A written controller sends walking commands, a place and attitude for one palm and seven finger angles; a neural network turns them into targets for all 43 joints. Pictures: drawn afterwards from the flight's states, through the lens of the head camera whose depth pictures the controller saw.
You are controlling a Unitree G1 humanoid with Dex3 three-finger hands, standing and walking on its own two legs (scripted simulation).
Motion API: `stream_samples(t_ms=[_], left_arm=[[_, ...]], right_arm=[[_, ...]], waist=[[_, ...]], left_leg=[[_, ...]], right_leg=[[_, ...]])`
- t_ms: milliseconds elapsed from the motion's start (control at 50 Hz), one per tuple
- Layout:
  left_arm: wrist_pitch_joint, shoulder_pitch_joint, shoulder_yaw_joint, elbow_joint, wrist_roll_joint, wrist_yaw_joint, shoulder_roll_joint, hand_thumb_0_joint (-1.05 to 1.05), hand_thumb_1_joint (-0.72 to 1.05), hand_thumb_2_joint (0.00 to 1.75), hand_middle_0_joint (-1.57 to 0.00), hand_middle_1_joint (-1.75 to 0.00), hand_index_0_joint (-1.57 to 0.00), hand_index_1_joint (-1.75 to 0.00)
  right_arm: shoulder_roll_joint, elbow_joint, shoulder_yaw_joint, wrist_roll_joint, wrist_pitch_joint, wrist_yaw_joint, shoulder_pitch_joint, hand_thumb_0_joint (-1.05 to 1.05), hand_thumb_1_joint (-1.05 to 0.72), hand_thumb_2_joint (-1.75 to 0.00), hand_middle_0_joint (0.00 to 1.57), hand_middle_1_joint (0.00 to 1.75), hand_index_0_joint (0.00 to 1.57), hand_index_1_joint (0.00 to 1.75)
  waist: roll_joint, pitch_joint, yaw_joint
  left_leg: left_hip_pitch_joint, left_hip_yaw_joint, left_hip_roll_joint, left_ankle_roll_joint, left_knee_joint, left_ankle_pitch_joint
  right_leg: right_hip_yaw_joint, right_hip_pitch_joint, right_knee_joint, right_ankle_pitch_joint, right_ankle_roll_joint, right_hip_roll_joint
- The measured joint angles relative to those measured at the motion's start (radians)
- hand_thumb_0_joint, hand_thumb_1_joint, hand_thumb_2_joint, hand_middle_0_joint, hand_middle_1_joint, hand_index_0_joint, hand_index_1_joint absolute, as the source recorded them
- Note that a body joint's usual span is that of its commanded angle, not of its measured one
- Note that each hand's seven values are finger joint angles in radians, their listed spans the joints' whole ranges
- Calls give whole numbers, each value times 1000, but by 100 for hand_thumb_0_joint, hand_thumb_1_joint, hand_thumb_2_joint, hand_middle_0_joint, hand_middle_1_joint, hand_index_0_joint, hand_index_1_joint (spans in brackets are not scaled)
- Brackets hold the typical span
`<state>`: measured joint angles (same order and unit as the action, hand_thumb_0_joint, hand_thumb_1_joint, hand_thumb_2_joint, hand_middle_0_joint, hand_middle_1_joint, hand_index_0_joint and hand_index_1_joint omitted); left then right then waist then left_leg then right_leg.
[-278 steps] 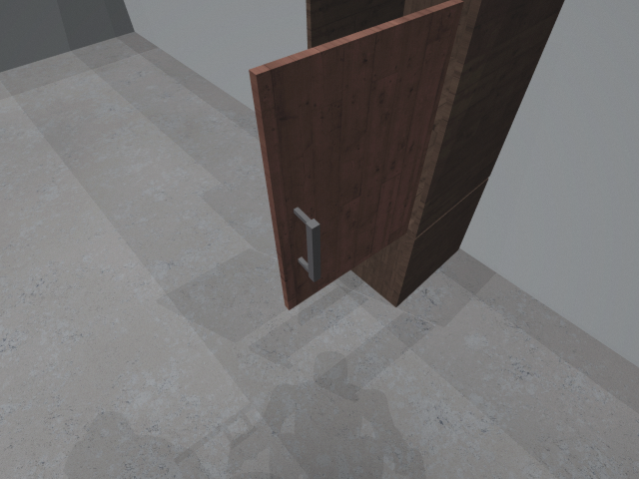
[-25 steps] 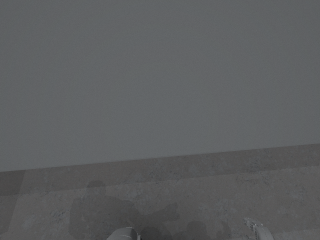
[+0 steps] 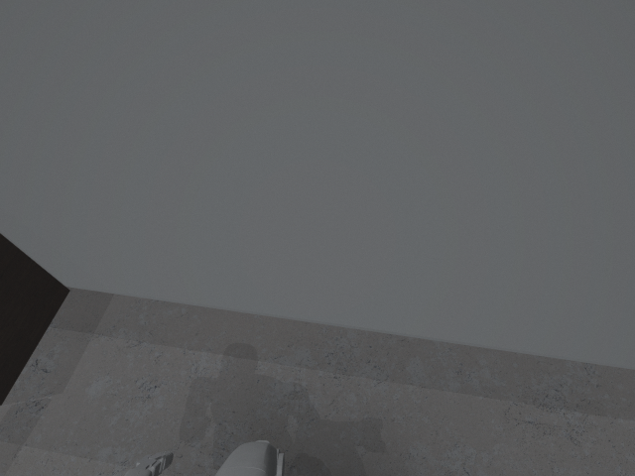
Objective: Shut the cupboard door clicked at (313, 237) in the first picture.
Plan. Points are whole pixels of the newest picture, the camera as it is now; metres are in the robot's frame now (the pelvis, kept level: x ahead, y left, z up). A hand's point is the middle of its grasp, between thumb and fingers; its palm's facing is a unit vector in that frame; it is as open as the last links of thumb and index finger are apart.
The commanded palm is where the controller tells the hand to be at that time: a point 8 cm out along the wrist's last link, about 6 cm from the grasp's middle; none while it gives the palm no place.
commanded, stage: turn to face it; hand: left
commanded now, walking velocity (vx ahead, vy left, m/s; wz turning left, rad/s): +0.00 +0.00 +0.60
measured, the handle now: out of the picture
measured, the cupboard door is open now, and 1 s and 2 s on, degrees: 85 85 85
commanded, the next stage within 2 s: none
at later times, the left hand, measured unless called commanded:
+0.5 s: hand out of the picture +0.06 +0.21 -0.16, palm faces +0.30 -0.90 -0.33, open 7.4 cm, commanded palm none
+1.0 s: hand out of the picture -0.01 +0.19 -0.17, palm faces +0.60 -0.76 -0.24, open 7.4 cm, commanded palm none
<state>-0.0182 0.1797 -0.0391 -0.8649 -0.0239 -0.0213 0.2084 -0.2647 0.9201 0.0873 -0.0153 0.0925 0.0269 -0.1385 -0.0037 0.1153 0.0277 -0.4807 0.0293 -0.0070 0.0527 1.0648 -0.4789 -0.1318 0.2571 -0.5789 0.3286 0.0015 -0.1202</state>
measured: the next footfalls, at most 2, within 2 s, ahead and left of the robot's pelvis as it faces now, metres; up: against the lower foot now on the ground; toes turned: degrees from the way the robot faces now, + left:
left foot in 0.16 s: +0.04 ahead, +0.13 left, +0.00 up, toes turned +11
right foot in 0.46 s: +0.10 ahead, -0.15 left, +0.00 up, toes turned +13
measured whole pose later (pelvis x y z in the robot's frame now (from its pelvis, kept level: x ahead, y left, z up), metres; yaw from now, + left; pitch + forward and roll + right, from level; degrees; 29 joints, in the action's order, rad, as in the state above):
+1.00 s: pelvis +0.04 -0.04 +0.00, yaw +36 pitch +1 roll -1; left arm -0.06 0.15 -0.07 -0.90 -0.01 -0.01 0.27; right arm -0.21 0.90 0.04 -0.02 0.04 0.00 -0.14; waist -0.04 0.12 -0.01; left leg -0.29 -0.03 0.01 -0.02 0.52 -0.25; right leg -0.03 0.48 -1.08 0.45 0.08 -0.09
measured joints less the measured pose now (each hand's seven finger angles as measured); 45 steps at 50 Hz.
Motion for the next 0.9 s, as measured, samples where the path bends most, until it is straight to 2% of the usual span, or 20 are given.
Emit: stream_samples(t_ms=[100, 140, 160, 180, 220, 260, 300, 380, 440, 460, 500, 520, 560, 580, 620, 720, 780, 800, 840, 900], left_arm=[[11, 16, 6, -9, 0, 6, -5, 0, 90, 90, -20, -30, -20, -30], [10, 27, 2, -15, 6, 10, -1, 0, 90, 90, -20, -30, -20, -30], [7, 36, 0, -17, 10, 13, 1, 0, 90, 90, -20, -30, -20, -31], [-2, 33, -4, -25, 14, 13, 10, 0, 90, 90, -20, -30, -20, -31], [-31, 16, -11, -40, 14, 8, 30, 0, 90, 90, -20, -30, -20, -30], [-44, 0, -20, -49, 12, 6, 41, 0, 90, 90, -20, -30, -20, -30], [-47, -17, -24, -48, 13, 10, 46, 0, 90, 90, -20, -30, -20, -30], [-39, -41, -26, -26, 16, 16, 51, 0, 91, 90, -20, -30, -20, -30], [-21, -43, -25, -5, 18, 18, 52, 0, 91, 90, -20, -30, -20, -30], [-9, -33, -23, 6, 15, 17, 57, 0, 91, 90, -20, -30, -20, -30], [6, -31, -19, 5, 7, 9, 44, 0, 91, 90, -20, -30, -20, -30], [7, -27, -14, 4, 6, 6, 34, 0, 91, 90, -20, -30, -20, -30], [5, -12, -7, 1, 5, 2, 18, 0, 91, 90, -20, -30, -20, -30], [3, -3, -5, -1, 5, -1, 13, 0, 91, 90, -20, -30, -20, -30], [2, 12, -1, -7, 4, -3, 7, 0, 90, 90, -20, -30, -20, -30], [8, 35, 3, -17, 0, 4, 0, 0, 90, 90, -20, -30, -20, -30], [7, 49, -2, -27, 5, 10, 6, 0, 90, 90, -20, -30, -20, -30], [3, 57, -6, -30, 9, 12, 9, 0, 90, 90, -20, -30, -20, -30], [-21, 42, -12, -47, 14, 10, 26, 0, 90, 90, -20, -30, -20, -30], [-47, 11, -21, -61, 12, 6, 44, 0, 90, 90, -20, -30, -20, -30]], right_arm=[[13, -8, -17, 6, -14, 5, 14, 1, -90, -90, 20, 29, 19, 30], [15, -16, -23, 6, -23, 6, 19, 1, -90, -90, 20, 29, 19, 30], [11, -24, -25, 4, -31, 8, 17, 1, -90, -90, 20, 29, 19, 30], [16, -27, -23, 1, -40, 5, 20, 1, -90, -90, 20, 29, 19, 30], [30, -29, -30, -4, -50, -2, 23, 1, -90, -90, 20, 29, 19, 30], [39, -32, -35, -7, -53, -11, 13, 1, -90, -90, 20, 29, 20, 30], [41, -30, -38, -9, -51, -19, 4, 1, -90, -90, 20, 29, 20, 30], [38, -20, -39, -13, -42, -21, -7, 1, -90, -90, 20, 30, 20, 30], [30, -16, -32, -10, -28, -19, -14, 1, -90, -90, 20, 30, 20, 30], [29, -17, -28, -5, -22, -17, -19, 1, -90, -90, 20, 30, 20, 30], [14, -8, -14, 0, -11, -15, -4, 1, -90, -90, 20, 30, 20, 30], [5, -6, -8, -1, -7, -13, 1, 1, -90, -90, 20, 30, 20, 30], [-3, -2, -1, -1, -3, -8, 10, 1, -90, -90, 20, 29, 20, 30], [-2, -1, 0, -1, -1, -5, 14, 1, -90, -90, 20, 29, 20, 30], [4, -3, -3, 1, 1, 0, 20, 1, -90, -90, 20, 29, 20, 30], [19, -12, -17, 6, -7, 7, 38, 1, -90, -90, 20, 29, 19, 30], [23, -22, -24, 5, -21, 9, 46, 1, -90, -90, 20, 29, 19, 30], [21, -29, -26, 3, -30, 9, 44, 1, -90, -90, 20, 29, 19, 30], [33, -34, -28, -1, -46, 3, 48, 1, -90, -90, 20, 29, 19, 30], [46, -37, -39, -5, -54, -12, 31, 1, -90, -90, 20, 29, 20, 30]], waist=[[-48, 15, -13], [-56, 15, -17], [-48, 6, -17], [-57, 5, -15], [-71, 10, -22], [-64, 5, -25], [-47, 2, -26], [-9, -3, -25], [19, -13, -23], [13, -25, -25], [34, -12, -26], [42, -5, -20], [41, 1, -15], [33, 2, -13], [8, 4, -10], [-42, 15, -24], [-58, 14, -30], [-57, 6, -30], [-74, 12, -33], [-68, 10, -33]], left_leg=[[109, 56, -2, 1, -295, 30], [165, 69, 3, -9, -431, 121], [190, 62, -2, -29, -494, 211], [176, 52, 6, -49, -479, 225], [162, 35, 13, -68, -442, 183], [165, 9, 11, -65, -455, 172], [173, -19, 7, -53, -482, 189], [179, -72, 3, -36, -517, 217], [156, -115, 2, -14, -484, 205], [134, -122, 12, -14, -452, 188], [73, -126, 21, -18, -274, 36], [39, -117, 27, -21, -165, 1], [-8, -79, 26, -15, -1, -7], [-17, -57, 21, -10, 36, -1], [-9, -18, 10, 1, 20, 9], [84, 41, -2, 2, -238, 21], [165, 63, 5, -12, -429, 122], [184, 57, 5, -41, -480, 199], [162, 42, 20, -83, -439, 188], [169, 4, 20, -87, -457, 171]], right_leg=[[-62, -23, 5, 13, 6, -32], [-90, -16, -42, 45, 14, -43], [-103, 4, -91, 67, 21, -44], [-83, 37, -176, 131, 40, -47], [-3, 112, -362, 222, 58, -20], [39, 166, -469, 214, 68, 7], [65, 194, -495, 180, 74, 23], [94, 175, -362, 150, 73, 45], [89, 91, -143, 67, 68, 66], [92, 56, -47, 39, 55, 59], [70, 58, -67, 27, 17, 59], [52, 47, -67, 25, 5, 54], [26, 19, -38, 14, -4, 40], [16, 5, -19, 7, -5, 32], [-5, -19, 16, -5, -5, 15], [-65, -42, 28, 4, 4, -18], [-105, -29, -38, 49, 20, -38], [-114, -7, -93, 71, 28, -46], [-44, 70, -284, 197, 56, -38], [38, 166, -487, 210, 71, 4]])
